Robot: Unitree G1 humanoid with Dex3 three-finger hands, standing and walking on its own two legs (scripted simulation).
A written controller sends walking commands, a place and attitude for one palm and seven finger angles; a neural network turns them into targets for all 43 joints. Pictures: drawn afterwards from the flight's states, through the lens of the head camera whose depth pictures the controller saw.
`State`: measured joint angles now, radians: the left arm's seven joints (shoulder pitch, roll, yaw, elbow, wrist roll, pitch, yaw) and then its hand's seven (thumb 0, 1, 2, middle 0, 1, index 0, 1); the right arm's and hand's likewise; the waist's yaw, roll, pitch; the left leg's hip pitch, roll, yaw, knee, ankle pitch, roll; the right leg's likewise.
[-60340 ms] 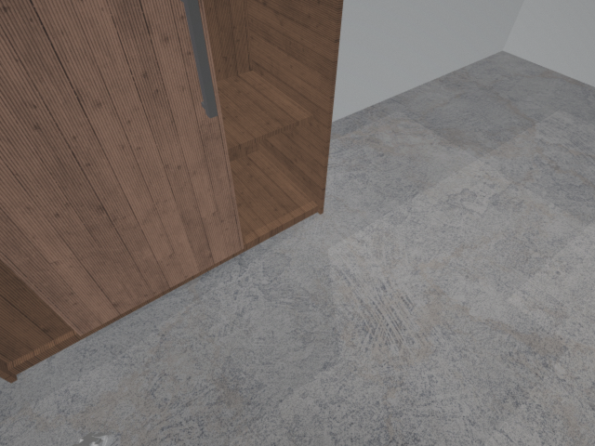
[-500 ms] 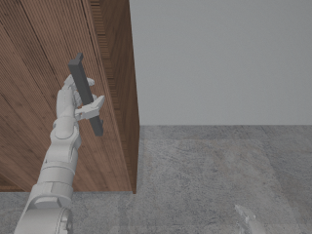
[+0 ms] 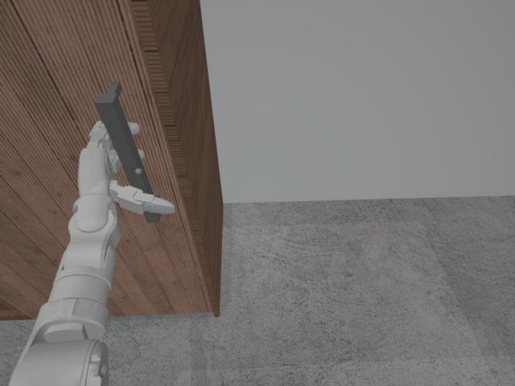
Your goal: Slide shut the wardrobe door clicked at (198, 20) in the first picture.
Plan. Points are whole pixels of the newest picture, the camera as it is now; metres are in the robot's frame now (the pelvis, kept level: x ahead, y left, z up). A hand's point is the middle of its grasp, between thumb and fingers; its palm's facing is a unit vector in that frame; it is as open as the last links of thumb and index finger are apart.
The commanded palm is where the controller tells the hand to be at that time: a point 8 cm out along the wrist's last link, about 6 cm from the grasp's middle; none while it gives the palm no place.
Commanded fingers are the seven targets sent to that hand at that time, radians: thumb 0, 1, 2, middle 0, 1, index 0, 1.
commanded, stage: slip the hand off the handle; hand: left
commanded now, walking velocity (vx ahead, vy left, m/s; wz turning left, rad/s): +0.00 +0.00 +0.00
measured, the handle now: (137, 161) +0.45 +0.22 +0.10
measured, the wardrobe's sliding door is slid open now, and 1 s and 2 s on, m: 0.00 0.00 0.00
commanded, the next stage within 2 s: draw the hand back to the body in 1.26 s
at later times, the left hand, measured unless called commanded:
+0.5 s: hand (86, 173) +0.40 +0.28 +0.12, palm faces +0.33 -0.93 -0.16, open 14.4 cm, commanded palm +0.37 +0.32 +0.13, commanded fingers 0.00 -0.55 0.20 -0.25 -1.15 -0.25 -1.15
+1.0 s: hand (72, 206) +0.34 +0.28 +0.12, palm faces +0.30 -0.94 -0.16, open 14.6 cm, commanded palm +0.30 +0.32 +0.13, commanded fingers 0.00 -0.55 0.20 -0.25 -1.15 -0.25 -1.15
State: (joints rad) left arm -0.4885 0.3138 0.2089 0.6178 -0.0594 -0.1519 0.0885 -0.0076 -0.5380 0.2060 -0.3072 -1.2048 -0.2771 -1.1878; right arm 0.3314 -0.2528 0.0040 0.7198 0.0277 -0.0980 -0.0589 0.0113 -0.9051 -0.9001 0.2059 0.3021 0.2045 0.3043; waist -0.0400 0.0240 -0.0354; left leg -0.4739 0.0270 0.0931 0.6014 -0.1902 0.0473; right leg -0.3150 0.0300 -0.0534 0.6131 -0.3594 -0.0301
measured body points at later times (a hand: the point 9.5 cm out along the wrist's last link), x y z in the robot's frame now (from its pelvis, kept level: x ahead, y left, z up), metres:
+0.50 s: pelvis +0.01 +0.00 +0.00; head +0.03 +0.00 +0.45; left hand +0.38 +0.33 +0.13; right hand +0.12 -0.27 -0.11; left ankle +0.07 +0.09 -0.72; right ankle -0.03 -0.10 -0.72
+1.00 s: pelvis +0.01 +0.01 +0.00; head +0.02 +0.01 +0.45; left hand +0.32 +0.33 +0.13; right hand +0.16 -0.23 -0.09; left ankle +0.07 +0.09 -0.72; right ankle -0.03 -0.10 -0.72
